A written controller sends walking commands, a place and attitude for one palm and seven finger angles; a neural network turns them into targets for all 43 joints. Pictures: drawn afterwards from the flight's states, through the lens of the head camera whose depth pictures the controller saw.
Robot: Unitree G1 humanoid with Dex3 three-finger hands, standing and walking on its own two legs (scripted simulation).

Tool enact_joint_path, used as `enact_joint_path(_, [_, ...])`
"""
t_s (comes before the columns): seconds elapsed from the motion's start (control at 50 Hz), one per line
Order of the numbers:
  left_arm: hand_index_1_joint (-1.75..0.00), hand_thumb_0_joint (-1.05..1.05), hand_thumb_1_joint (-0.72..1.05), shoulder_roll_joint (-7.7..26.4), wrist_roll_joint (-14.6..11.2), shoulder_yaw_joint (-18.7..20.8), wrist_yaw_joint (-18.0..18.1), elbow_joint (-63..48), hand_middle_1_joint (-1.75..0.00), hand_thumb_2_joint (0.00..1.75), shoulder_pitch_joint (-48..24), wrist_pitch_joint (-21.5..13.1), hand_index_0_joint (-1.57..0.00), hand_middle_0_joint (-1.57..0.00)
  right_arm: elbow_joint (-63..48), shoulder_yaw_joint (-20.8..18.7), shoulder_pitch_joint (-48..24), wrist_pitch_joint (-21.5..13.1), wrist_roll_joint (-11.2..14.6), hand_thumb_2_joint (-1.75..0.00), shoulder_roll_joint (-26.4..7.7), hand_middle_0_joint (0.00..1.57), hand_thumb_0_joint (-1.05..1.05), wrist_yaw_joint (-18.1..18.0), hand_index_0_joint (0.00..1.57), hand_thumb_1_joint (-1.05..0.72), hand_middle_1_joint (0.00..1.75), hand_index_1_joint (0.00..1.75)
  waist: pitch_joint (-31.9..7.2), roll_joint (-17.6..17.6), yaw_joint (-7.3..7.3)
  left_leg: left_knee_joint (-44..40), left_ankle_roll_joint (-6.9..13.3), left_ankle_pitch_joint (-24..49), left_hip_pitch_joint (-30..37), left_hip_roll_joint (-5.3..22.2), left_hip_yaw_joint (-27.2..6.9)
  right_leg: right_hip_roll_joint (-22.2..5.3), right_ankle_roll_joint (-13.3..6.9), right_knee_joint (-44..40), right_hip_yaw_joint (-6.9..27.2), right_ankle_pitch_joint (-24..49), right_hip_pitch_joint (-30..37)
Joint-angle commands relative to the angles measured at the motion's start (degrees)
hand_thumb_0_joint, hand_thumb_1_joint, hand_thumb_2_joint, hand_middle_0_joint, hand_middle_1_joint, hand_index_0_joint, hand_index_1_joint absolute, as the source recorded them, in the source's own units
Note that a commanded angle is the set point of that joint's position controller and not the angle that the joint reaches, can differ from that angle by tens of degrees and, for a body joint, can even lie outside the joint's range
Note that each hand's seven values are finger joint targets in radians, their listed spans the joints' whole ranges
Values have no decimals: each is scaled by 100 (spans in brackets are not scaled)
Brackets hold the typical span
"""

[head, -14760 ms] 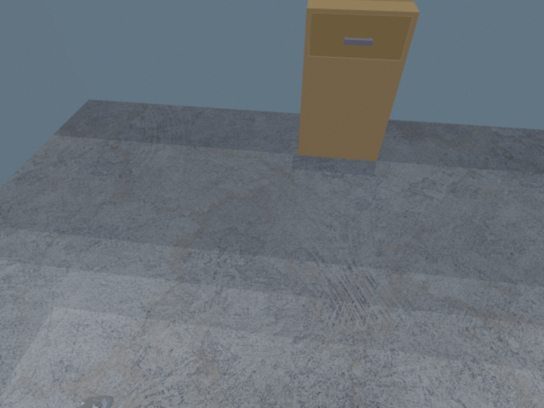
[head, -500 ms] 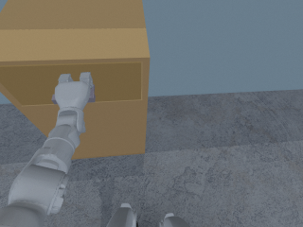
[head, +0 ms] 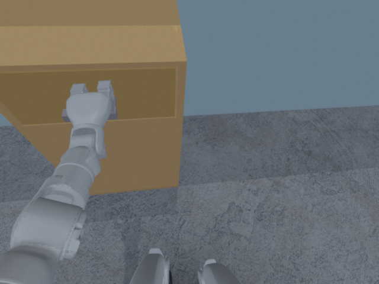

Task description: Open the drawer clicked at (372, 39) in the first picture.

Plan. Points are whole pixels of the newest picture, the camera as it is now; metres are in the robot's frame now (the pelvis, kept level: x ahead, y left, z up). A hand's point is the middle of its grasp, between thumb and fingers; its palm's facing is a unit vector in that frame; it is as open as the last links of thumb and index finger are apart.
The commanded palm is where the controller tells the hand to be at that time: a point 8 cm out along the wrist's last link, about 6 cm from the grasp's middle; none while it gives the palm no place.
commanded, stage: lift the fingers back up to retry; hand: left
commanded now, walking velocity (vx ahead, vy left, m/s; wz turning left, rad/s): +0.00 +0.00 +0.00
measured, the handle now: (91, 107) +0.52 +0.23 +0.01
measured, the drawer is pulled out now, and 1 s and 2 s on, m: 0.00 0.00 0.00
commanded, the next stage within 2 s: re-aim the fingers above the handle in 0.86 s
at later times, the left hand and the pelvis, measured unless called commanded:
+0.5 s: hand (88, 117) +0.47 +0.22 +0.03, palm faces -0.02 -0.05 -1.00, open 13.8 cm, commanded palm +0.45 +0.21 +0.10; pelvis +0.03 +0.00 +0.03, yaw +0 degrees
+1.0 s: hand (89, 111) +0.47 +0.21 +0.06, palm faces -0.01 -0.05 -1.00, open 13.8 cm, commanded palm +0.45 +0.21 +0.12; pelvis +0.05 -0.01 +0.05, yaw +1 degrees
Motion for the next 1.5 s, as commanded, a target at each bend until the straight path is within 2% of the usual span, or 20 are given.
enact_joint_path(0.0, [-120,0,-50,801,44,94,-35,-351,-120,30,-1554,241,-30,-30,-382,-339,514,-59,-31,-90,-963,20,0,-12,20,-90,30,30,-1692,82,-110,-853,-116,331,2693,261,-316,-124,-105,-1116,-103,505,-316])
enact_joint_path(0.06, [-120,0,-50,757,18,87,-23,-306,-120,30,-1580,332,-30,-30,-360,-351,499,-21,-29,-90,-979,20,0,-13,20,-90,30,30,-1579,-45,-150,-931,-137,251,2770,295,-385,-126,-93,-1126,-148,456,-387])
enact_joint_path(0.14, [-120,0,-50,831,-65,117,-12,-901,-120,30,-1962,347,-30,-30,-378,-384,488,10,-11,-90,-971,20,0,-22,20,-90,30,30,-2025,259,-73,-1132,-171,461,3390,319,-437,-127,-100,-1243,-151,589,-140])
enact_joint_path(0.2, [-120,0,-50,1059,-104,259,-18,-916,-120,30,-2047,345,-30,-30,-347,-361,479,29,9,-90,-962,20,0,-89,20,-90,30,30,-1806,105,-116,-1254,-132,449,3357,307,-375,-127,-81,-1453,-116,630,118])
enact_joint_path(0.36, [-120,0,-50,1288,-138,564,-35,-1634,-120,30,-1725,-172,-30,-30,-359,-432,506,-16,-2,-90,-917,20,0,-133,20,-90,30,30,-2124,203,67,-1442,-125,1474,4057,326,-267,-95,-106,-1751,-85,1301,824])
enact_joint_path(0.46, [-120,0,-50,1103,-175,448,-9,-1766,-120,30,-1540,-241,-30,-30,-338,-478,511,23,7,-90,-916,20,0,-90,20,-90,30,30,-1848,121,57,-1607,-119,1864,4200,293,-209,-81,-110,-1966,-71,1669,1155])
enact_joint_path(0.54, [-120,0,-50,768,-273,246,-106,-2300,-120,30,-1518,-277,-30,-30,-329,-558,439,50,16,-90,-883,20,0,-20,20,-90,30,30,-2157,315,70,-1692,-156,2547,4940,331,-252,-74,-110,-2078,-77,2057,1293])
enact_joint_path(0.62, [-120,0,-50,842,-294,294,-199,-2425,-120,30,-1331,-218,-30,-30,-349,-558,321,148,23,-90,-903,20,0,-5,20,-90,30,30,-1887,226,100,-1814,-155,2835,4981,306,-226,-93,-136,-2198,-71,2326,1604])
enact_joint_path(0.64, [-120,0,-50,987,-226,433,-198,-2380,-120,30,-1117,-194,-30,-30,-374,-547,287,186,37,-90,-900,20,0,6,20,-90,30,30,-1954,207,210,-1868,-164,2905,5023,297,-223,-84,-124,-2200,-72,2391,1675])
enact_joint_path(0.7, [-120,0,-50,615,-263,176,-276,-2199,-120,30,-862,-90,-30,-30,-435,-550,211,241,42,-90,-887,20,0,27,20,-90,30,30,-1541,-37,153,-1929,-130,2786,4819,264,-162,-101,-124,-2310,-66,2470,1803])
enact_joint_path(0.84, [-120,0,-50,938,-172,450,-364,-2442,-120,30,-674,-237,-30,-30,-631,-524,20,339,44,-90,-875,20,0,26,20,-90,30,30,-1787,-68,312,-1911,-109,2901,4707,193,-55,-161,-116,-2234,81,2902,2194])
enact_joint_path(0.88, [-120,0,-50,794,-154,338,-323,-2483,-120,30,-779,-273,-30,-30,-631,-524,-10,339,37,-90,-852,20,0,25,20,-90,30,30,-1631,-128,244,-1871,-95,2746,4590,178,-23,-171,-105,-2249,81,2853,2115])
enact_joint_path(0.94, [-120,0,-50,1171,-107,616,-229,-2446,-120,30,-825,-299,-30,-30,-636,-512,-47,333,36,-90,-865,20,0,-16,20,-90,30,30,-1701,-199,282,-1847,-83,2538,4381,135,4,-188,-95,-2212,160,2865,2239])
enact_joint_path(1.06, [-120,0,-50,1048,-204,456,-253,-2203,-120,30,-876,-214,-30,-30,-596,-520,9,287,46,-90,-867,20,0,-37,20,-90,30,30,-1512,-233,149,-1799,-50,2311,4240,95,60,-186,-79,-2272,171,2852,2260])
enact_joint_path(1.14, [-120,0,-50,1042,-262,422,-411,-2455,-120,30,-1053,-367,-30,-30,-547,-544,24,241,62,-90,-846,20,0,-58,20,-90,30,30,-1884,-80,164,-1766,-53,2471,4472,97,48,-205,-64,-2253,231,3014,2276])
enact_joint_path(1.2, [-120,0,-50,786,-306,238,-474,-2405,-120,30,-944,-468,-30,-30,-523,-552,85,230,36,-90,-835,20,0,-58,20,-90,30,30,-1656,-113,115,-1734,-53,2445,4367,95,34,-194,-77,-2242,189,2973,2187])
enact_joint_path(1.24, [-120,0,-50,1227,-234,598,-439,-2238,-120,30,-882,-519,-30,-30,-488,-533,80,249,55,-90,-862,20,0,-67,20,-90,30,30,-1669,-114,209,-1758,-62,2394,4223,94,24,-198,-79,-2210,219,2925,2175])
enact_joint_path(1.3, [-120,0,-50,1470,-151,753,-314,-2080,-120,30,-849,-479,-30,-30,-538,-506,114,259,51,-90,-880,20,0,-79,20,-90,30,30,-1552,-183,264,-1771,-49,2117,3858,55,70,-197,-95,-2192,236,2805,2295])
enact_joint_path(1.34, [-120,0,-50,1542,-121,833,-251,-2250,-120,30,-920,-496,-30,-30,-562,-519,88,256,59,-90,-874,20,0,-55,20,-90,30,30,-1860,-21,342,-1781,-73,2279,4028,73,71,-191,-95,-2136,233,2845,2311])
enact_joint_path(1.48, [-120,0,-50,1210,-212,600,-266,-2292,-120,30,-694,-379,-30,-30,-563,-550,94,238,75,-90,-887,20,0,-28,20,-90,30,30,-1762,-178,252,-1845,-56,2300,4153,102,93,-167,-68,-2262,222,2900,2355])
